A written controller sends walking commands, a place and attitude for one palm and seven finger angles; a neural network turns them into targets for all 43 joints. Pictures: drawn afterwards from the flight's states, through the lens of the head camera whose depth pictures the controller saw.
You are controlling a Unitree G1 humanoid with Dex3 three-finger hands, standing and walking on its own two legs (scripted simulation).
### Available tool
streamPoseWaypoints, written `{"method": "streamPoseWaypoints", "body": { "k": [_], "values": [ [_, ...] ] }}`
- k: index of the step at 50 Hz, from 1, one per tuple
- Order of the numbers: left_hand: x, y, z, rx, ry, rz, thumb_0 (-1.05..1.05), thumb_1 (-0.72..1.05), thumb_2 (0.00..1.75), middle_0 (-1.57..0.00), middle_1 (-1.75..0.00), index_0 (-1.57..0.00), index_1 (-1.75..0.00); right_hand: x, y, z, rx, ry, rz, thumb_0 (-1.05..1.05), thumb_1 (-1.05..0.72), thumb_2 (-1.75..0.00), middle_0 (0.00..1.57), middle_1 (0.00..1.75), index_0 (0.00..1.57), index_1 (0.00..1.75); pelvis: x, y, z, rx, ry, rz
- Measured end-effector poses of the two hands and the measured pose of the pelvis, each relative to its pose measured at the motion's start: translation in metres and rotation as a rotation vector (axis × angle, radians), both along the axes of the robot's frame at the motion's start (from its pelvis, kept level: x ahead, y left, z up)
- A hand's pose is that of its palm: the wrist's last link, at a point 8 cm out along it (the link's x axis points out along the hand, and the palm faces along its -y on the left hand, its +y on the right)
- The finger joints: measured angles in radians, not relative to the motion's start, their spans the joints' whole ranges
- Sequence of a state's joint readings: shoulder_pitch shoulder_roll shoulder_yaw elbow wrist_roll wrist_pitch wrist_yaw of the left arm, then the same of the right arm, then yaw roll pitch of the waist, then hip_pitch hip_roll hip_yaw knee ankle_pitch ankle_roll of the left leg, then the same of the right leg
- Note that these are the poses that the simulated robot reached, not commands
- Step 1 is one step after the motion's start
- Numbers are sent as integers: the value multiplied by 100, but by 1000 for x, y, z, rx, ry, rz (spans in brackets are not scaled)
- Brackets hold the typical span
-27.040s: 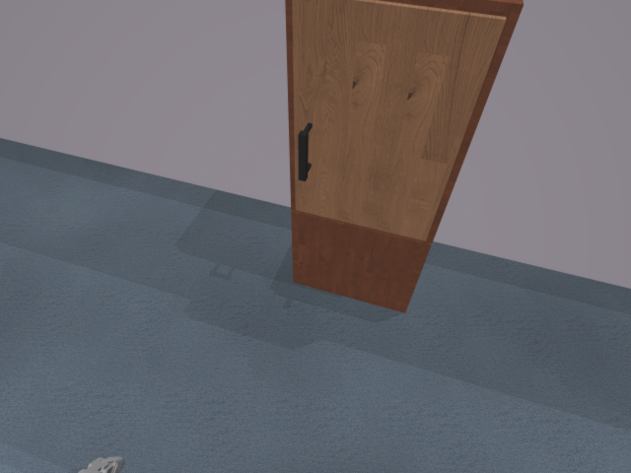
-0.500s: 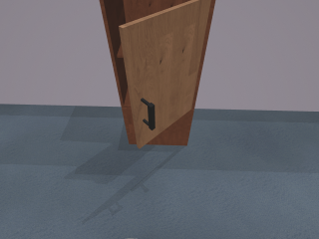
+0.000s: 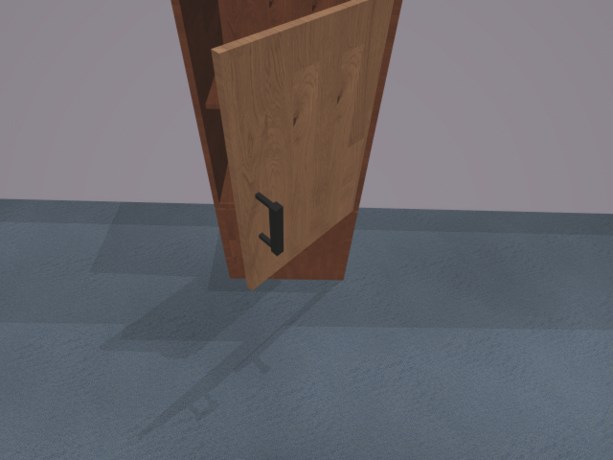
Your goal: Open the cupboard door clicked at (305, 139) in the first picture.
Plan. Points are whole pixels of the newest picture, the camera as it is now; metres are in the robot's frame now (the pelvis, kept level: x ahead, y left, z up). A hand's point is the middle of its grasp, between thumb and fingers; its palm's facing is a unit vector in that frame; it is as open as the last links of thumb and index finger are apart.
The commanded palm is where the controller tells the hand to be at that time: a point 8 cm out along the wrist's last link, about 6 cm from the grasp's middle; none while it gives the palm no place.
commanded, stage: look to check the result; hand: left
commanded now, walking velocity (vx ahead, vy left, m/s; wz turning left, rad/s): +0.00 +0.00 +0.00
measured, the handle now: (269, 224) +0.56 +0.10 -0.10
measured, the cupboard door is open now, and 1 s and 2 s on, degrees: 46 46 46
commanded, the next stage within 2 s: walk to a spot facing it in 0.48 s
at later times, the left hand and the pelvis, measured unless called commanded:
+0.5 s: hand out of the picture -0.05 +0.17 -0.17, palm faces +0.04 -0.98 -0.19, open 7.4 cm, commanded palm none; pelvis +0.00 +0.01 +0.00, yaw +0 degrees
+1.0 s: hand out of the picture +0.01 +0.18 -0.18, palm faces -0.11 -0.97 -0.22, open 7.4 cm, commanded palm none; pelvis -0.02 +0.00 -0.01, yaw -12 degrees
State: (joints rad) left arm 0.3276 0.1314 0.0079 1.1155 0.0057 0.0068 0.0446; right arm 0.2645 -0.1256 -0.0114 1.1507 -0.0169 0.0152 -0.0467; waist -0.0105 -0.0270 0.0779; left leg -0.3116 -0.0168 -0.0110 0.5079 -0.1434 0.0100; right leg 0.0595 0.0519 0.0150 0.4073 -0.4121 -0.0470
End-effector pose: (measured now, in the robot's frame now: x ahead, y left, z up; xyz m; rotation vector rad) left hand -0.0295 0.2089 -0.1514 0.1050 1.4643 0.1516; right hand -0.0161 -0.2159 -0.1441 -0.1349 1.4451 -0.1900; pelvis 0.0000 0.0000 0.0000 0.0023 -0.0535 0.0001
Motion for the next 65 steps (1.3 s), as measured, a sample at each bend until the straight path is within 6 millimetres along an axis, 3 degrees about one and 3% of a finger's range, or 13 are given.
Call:
{"method": "streamPoseWaypoints", "body": {
  "k": [7, 13, 27, 40, 47, 56, 65],
  "values": [
    [-24, 9, 5, 17, 72, 14, 0, 91, 90, -20, -29, -20, -30, -1, 6, -1, 10, 14, 1, 0, -91, -90, 20, 30, 20, 30, 1, 4, 1, 3, 4, -1],
    [-33, 14, 8, 27, 87, 19, 0, 91, 90, -20, -29, -20, -30, 8, 6, -2, 9, -2, 16, 0, -91, -90, 20, 30, 20, 30, 0, 7, 1, 6, 5, 1],
    [-21, 10, 8, 24, 35, 11, 0, 91, 90, -20, -29, -20, -30, 29, -3, 0, 0, -62, 42, 0, -91, -90, 20, 30, 20, 30, -2, 4, 2, 10, 2, 5],
    [-12, 5, 1, 11, 55, -8, 0, 91, 90, -20, -29, -20, -30, 16, -13, -3, -27, -54, -34, 0, -91, -90, 20, 30, 20, 30, 0, 0, -3, -6, 8, -56],
    [18, 19, -2, 31, 34, -82, 0, 91, 90, -20, -29, -20, -30, 2, -22, -5, -60, -78, -110, 0, -91, -90, 20, 30, 20, 30, -7, 0, -9, 6, 34, -138],
    [72, 18, 18, 127, -99, -242, 0, 91, 90, -20, -29, -20, -30, -25, -52, -18, -26, -120, -208, 0, -91, -90, 20, 30, 20, 30, -30, -22, -12, 30, 46, -257],
    [105, -6, 34, 120, -126, -344, 0, 91, 90, -20, -29, -20, -30, -6, -75, 8, -60, -226, -304, 1, -91, -90, 20, 30, 20, 30, -23, -32, 6, 48, 48, -371]
  ]
}}
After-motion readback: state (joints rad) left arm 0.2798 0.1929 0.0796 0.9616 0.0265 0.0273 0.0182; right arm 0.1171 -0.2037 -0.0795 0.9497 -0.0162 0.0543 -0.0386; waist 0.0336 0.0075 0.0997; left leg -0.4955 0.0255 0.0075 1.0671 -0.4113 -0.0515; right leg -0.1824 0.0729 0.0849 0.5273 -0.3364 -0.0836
